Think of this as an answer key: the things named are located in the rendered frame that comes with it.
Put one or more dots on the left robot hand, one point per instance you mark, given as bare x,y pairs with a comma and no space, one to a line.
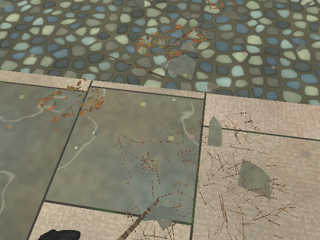
61,235

